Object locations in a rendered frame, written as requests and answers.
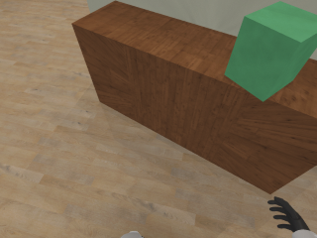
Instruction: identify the carton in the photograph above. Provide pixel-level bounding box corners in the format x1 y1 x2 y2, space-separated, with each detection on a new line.
224 1 317 102

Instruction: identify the pedestal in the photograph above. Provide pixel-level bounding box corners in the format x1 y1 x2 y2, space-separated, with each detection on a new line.
71 0 317 194

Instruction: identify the robot right hand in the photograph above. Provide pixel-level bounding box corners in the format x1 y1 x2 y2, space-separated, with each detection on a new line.
267 196 310 233

